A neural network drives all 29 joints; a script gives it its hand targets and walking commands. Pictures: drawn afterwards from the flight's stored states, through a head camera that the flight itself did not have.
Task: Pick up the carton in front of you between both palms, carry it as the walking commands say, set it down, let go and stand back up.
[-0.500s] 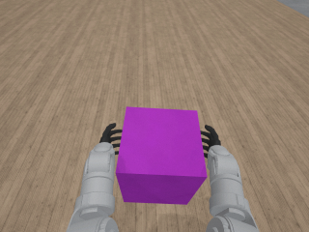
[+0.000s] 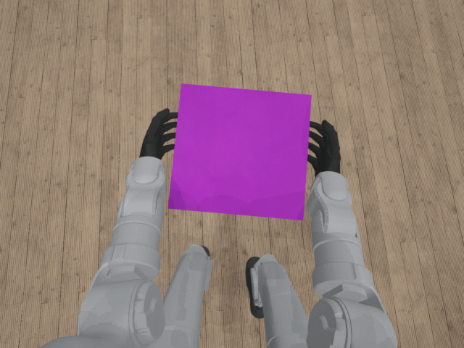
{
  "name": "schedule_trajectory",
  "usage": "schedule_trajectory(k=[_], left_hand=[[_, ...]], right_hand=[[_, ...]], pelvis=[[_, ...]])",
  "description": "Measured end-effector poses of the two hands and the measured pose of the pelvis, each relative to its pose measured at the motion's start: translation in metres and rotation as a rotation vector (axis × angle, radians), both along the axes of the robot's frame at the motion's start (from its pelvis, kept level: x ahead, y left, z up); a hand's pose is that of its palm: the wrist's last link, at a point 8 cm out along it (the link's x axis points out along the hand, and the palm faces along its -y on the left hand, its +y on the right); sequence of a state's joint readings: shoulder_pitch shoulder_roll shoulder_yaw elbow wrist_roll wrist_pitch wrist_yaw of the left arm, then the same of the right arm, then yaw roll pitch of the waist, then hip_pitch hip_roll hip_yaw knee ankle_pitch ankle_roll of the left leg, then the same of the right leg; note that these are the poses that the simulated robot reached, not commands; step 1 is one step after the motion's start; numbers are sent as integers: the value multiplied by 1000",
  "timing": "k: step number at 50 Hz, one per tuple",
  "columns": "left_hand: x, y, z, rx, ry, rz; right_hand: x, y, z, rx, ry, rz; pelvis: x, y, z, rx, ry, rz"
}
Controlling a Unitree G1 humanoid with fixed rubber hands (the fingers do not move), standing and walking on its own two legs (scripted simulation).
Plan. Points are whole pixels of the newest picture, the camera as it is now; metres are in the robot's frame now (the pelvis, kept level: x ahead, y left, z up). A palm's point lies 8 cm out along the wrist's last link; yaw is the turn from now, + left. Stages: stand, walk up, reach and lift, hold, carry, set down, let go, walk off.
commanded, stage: set down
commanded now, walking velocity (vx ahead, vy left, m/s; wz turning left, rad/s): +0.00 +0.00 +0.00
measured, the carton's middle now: (239, 160) +0.42 +0.02 -0.16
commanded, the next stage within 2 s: none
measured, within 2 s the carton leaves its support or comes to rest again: rests again in 1.66 s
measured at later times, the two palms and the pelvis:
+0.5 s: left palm (161, 146) +0.45 +0.19 -0.23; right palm (293, 159) +0.45 -0.11 -0.22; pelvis -0.02 +0.01 -0.13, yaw -2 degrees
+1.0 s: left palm (164, 149) +0.49 +0.22 -0.38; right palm (270, 160) +0.48 -0.08 -0.37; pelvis -0.04 +0.02 -0.23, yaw -4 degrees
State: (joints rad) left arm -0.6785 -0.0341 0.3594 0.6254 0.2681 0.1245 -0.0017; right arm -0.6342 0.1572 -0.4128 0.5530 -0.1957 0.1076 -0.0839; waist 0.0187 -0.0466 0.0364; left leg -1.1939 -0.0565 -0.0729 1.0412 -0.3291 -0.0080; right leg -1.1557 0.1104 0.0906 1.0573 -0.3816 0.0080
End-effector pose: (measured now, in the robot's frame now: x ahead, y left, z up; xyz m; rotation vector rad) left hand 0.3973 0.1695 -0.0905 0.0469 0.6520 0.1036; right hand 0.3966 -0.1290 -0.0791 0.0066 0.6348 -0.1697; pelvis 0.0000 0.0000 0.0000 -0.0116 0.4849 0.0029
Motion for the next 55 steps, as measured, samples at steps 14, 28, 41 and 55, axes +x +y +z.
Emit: schedule_trajectory(k=[14,28,41,55], left_hand=[[33,23,-63,-24,14,26],[57,27,-164,-20,50,3],[95,45,-223,-15,18,0],[103,55,-321,10,74,-25]], right_hand=[[34,23,-65,13,13,0],[53,26,-165,-1,45,-12],[92,44,-222,-7,11,-8],[98,54,-321,-12,68,0]], pelvis=[[-11,1,-71,-17,175,8],[-26,9,-143,-32,295,-11],[-38,15,-201,-61,291,-8],[-48,17,-254,-66,255,-18]])
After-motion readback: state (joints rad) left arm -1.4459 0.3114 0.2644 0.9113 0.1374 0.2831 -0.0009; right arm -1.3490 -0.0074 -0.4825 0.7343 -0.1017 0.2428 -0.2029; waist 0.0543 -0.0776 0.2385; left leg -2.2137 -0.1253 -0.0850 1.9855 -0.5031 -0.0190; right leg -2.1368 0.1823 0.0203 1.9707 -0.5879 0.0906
